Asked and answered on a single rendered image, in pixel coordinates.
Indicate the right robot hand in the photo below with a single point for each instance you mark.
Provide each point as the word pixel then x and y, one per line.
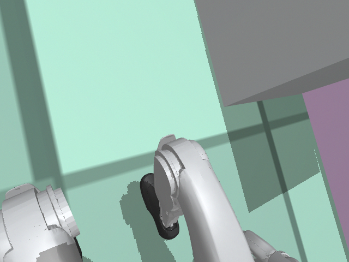
pixel 260 249

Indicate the right robot arm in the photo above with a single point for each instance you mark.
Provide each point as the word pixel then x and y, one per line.
pixel 281 256

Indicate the right robot foot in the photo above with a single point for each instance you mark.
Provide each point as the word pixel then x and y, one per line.
pixel 152 205

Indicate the left robot foot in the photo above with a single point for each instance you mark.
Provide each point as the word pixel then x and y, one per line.
pixel 78 247

